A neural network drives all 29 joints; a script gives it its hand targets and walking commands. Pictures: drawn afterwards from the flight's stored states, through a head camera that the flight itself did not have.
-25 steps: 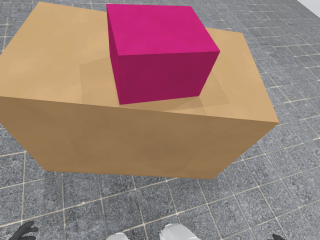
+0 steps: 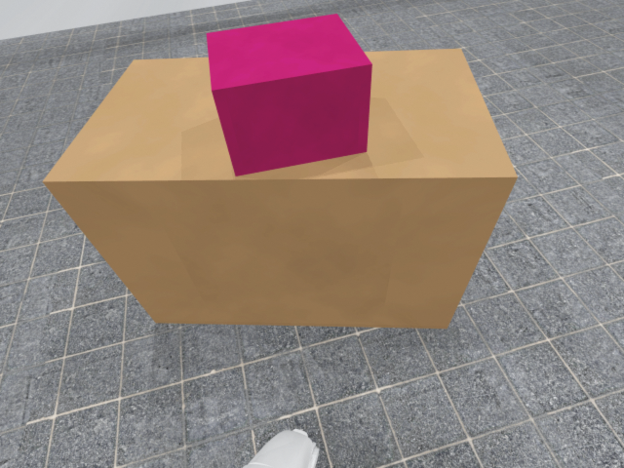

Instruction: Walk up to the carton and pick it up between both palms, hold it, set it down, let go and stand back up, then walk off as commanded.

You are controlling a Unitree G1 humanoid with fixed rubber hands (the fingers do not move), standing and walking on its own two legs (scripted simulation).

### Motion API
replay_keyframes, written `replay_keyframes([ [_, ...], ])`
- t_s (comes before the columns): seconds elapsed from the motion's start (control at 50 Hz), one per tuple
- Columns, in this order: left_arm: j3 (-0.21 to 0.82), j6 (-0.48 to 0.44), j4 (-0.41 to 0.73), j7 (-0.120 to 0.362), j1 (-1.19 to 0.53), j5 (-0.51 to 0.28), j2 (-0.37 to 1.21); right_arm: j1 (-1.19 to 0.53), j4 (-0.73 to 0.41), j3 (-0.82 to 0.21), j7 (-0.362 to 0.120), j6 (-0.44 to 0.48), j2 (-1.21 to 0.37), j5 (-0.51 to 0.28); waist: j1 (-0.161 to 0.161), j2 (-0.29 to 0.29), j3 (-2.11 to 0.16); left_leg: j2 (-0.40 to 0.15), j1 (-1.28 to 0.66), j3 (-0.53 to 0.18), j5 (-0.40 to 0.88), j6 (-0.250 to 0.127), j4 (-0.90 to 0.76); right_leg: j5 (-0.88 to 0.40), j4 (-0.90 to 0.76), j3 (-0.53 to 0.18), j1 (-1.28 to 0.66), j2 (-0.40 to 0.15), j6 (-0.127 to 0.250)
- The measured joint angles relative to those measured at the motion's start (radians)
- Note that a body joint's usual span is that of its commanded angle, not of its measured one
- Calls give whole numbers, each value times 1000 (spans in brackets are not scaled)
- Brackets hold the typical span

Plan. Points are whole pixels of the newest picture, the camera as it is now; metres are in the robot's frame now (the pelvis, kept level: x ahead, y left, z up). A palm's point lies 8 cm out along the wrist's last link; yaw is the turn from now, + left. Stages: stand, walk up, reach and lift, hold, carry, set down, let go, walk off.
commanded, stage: walk off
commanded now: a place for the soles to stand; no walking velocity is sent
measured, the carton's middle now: (287, 93) +0.86 +0.13 +0.03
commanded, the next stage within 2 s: stand in 0.36 s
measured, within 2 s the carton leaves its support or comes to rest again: neither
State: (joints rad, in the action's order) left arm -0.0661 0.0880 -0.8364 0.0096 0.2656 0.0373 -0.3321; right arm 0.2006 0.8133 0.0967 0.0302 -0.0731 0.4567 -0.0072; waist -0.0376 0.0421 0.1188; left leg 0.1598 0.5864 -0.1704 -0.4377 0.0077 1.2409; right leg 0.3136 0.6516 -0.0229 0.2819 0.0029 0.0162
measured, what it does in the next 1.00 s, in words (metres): steps on the spot: left foot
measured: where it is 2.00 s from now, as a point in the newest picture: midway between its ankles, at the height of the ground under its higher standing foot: outside the picture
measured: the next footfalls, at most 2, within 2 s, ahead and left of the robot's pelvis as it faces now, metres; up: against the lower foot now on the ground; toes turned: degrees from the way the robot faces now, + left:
left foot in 0.30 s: -0.06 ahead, +0.12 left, +0.00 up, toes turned +4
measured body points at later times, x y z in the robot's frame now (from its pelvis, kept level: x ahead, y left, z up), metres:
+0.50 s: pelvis -0.05 +0.00 +0.01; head -0.04 +0.04 +0.46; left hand +0.03 +0.32 -0.12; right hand -0.01 -0.30 -0.10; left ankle -0.10 +0.11 -0.73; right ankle -0.02 -0.14 -0.70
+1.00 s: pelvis -0.06 +0.00 +0.01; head -0.05 +0.00 +0.46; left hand +0.00 +0.33 -0.11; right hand +0.11 -0.28 -0.10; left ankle -0.10 +0.11 -0.73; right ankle -0.02 -0.14 -0.73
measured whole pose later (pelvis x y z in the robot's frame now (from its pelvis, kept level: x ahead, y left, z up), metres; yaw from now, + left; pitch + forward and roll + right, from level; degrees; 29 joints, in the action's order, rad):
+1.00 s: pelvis -0.06 +0.00 +0.01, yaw +6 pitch -1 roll +0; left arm -0.03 -0.03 -1.01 0.00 0.14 0.00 -0.39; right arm 0.09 0.94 0.02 -0.02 0.02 0.36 0.02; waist -0.02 -0.01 0.04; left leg 0.03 0.16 -0.03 -0.33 -0.01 0.52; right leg 0.26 0.54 -0.07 0.27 -0.03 -0.03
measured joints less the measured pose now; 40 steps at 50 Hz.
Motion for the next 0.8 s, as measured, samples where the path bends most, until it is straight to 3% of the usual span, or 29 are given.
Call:
replay_keyframes([
  [0.12, -15, -36, 58, -13, -70, -7, -18, 57, 7, -16, -15, 15, 2, 5, 22, -2, 1, -16, -136, 52, -4, 16, -8, -70, -56, 26, 39, -27, 25],
  [0.24, -1, -58, 64, -6, -127, -2, -44, 92, 38, -29, -37, 35, -12, 12, 50, -10, -25, -98, -320, 109, -110, -21, -409, -109, -85, 63, 63, -42, 20],
  [0.28, 5, -54, 50, 2, -137, -2, -49, 108, 56, -31, -42, 49, -18, 11, 62, -14, -43, -115, -387, 130, -79, -42, -578, -111, -80, 79, 68, -46, 16],
  [0.34, 2, -48, 10, 4, -138, -11, -60, 127, 88, -36, -41, 68, -44, 16, 70, -60, -53, -102, -446, 159, 87, -45, -698, -53, -13, 69, 79, -69, 4],
  [0.42, -5, -45, -46, 8, -101, -32, -58, 168, 113, -68, -37, 87, -79, 36, 105, -73, -105, -128, -435, 126, 70, -46, -686, 91, 160, 0, 107, 2, -6],
  [0.48, -3, -64, -58, 10, -103, -36, -71, 152, 136, -87, -37, 97, -111, 40, 90, -104, -93, -141, -425, 112, 90, -20, -707, 85, 148, -52, 85, 21, -2],
  [0.52, 3, -77, -75, 7, -98, -41, -76, 115, 131, -83, -38, 100, -120, 41, 81, -118, -69, -149, -417, 120, 91, -15, -705, 62, 52, -55, 48, 13, 3],
  [0.56, 11, -91, -88, 0, -90, -43, -77, 78, 105, -76, -39, 101, -116, 40, 71, -129, -42, -152, -395, 134, 75, -11, -671, -47, -85, -37, 0, -7, 20],
  [0.58, 10, -97, -98, -4, -91, -43, -68, 54, 94, -71, -39, 98, -107, 37, 65, -118, -24, -163, -382, 138, 60, -8, -641, -83, -106, -34, -6, -1, 6],
  [0.64, 20, -107, -109, -11, -93, -35, -30, 6, 68, -55, -39, 88, -79, 27, 62, -74, 6, -180, -339, 123, 61, -23, -556, -59, -91, -19, -1, 16, -33],
  [0.74, 45, -106, -116, -9, -91, -33, -10, -32, 75, -49, -36, 89, -69, 27, 37, -79, -29, -136, -384, 139, 51, -17, -639, -18, -25, -39, 26, -27, -33],
  [0.8, 41, -112, -128, -14, -99, -39, -21, -57, 88, -62, -41, 90, -81, 29, 21, -69, -46, -142, -396, 138, 55, -21, -635, -20, -47, -36, 0, -22, -29],
])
